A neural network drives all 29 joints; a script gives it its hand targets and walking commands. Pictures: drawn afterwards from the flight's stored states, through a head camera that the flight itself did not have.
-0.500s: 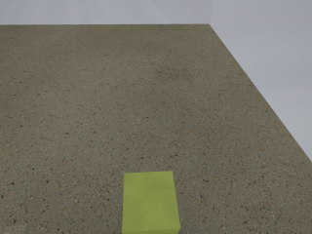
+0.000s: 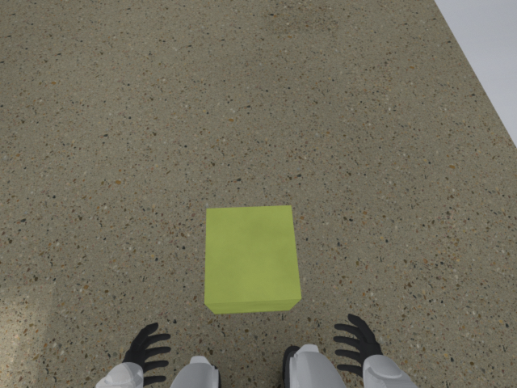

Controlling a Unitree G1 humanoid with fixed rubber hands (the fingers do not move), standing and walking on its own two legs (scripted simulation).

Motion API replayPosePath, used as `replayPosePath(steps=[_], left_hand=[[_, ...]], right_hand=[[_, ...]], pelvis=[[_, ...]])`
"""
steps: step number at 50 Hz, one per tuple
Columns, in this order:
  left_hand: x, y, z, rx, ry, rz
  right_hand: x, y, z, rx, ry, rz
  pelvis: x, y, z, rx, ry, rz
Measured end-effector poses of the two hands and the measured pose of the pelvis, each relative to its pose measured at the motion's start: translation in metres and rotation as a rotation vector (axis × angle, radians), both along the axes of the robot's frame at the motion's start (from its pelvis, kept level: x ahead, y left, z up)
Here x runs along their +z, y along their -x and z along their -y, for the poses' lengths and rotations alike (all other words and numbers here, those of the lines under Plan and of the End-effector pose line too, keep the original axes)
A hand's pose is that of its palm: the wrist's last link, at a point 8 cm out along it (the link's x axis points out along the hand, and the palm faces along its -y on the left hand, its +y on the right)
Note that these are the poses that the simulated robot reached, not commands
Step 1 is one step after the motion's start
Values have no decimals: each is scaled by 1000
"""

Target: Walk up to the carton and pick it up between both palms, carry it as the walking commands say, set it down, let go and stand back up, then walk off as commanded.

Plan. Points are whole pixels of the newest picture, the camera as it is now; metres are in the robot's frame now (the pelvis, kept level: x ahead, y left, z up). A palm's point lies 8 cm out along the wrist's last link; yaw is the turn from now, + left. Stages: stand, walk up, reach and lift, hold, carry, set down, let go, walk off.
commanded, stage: reach and lift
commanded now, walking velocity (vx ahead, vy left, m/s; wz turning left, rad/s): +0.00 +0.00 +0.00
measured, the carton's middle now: (250, 263) +0.44 +0.00 -0.59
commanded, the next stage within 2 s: none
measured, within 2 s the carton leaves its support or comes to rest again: neither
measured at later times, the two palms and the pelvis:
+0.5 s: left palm (136, 295) +0.28 +0.21 -0.13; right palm (371, 290) +0.28 -0.21 -0.13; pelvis -0.11 -0.01 -0.06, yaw +1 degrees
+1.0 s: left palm (145, 224) +0.42 +0.23 -0.18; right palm (354, 222) +0.43 -0.22 -0.19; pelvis -0.03 -0.01 -0.08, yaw +2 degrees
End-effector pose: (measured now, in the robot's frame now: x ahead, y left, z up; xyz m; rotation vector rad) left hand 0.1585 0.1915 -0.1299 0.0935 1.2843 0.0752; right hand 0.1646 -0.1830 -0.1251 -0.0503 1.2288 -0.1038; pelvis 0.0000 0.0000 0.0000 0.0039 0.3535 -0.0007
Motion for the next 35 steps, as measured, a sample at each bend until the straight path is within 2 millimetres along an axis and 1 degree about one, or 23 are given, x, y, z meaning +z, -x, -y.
replayPosePath(steps=[3, 5, 7, 11, 13, 15, 19, 24, 27, 30, 35], left_hand=[[-9, -12, -15, -10, -23, 80], [-10, -20, -26, -15, -38, 122], [-9, -24, -34, -9, -48, 146], [-8, -28, -40, 0, -26, 162], [-6, -36, -39, 12, -8, 185], [-4, -48, -37, 13, -5, 215], [0, -76, -29, 7, -18, 259], [-4, -110, -16, 27, -8, 296], [-7, -129, -14, 46, -7, 347], [-16, -143, -17, 54, -19, 351], [-27, -173, -26, 76, -34, 411]], right_hand=[[-6, -13, 11, 2, 21, 79], [-6, -18, 18, -3, 28, 119], [-6, -20, 22, 7, 30, 133], [-12, -18, 22, 21, 24, 100], [-14, -23, 21, 20, 25, 100], [-12, -35, 20, 15, 28, 135], [-5, -68, 21, 13, 30, 206], [-7, -106, 24, 26, 35, 244], [-12, -126, 25, 35, 41, 277], [-19, -144, 26, 36, 46, 291], [-36, -175, 25, 18, 41, 347]], pelvis=[[-15, 20, 1, 2, 1, -14], [-24, 32, 2, 0, 0, -13], [-30, 42, 2, -3, -3, -3], [-38, 60, 2, -3, -6, 46], [-41, 69, 2, 0, -6, 74], [-44, 78, 2, 4, -5, 96], [-50, 93, 2, 14, -10, 117], [-59, 106, 5, 13, -19, 86], [-66, 109, 8, 15, -22, 49], [-72, 108, 11, 16, -22, 12], [-81, 100, 14, 25, -23, -83]])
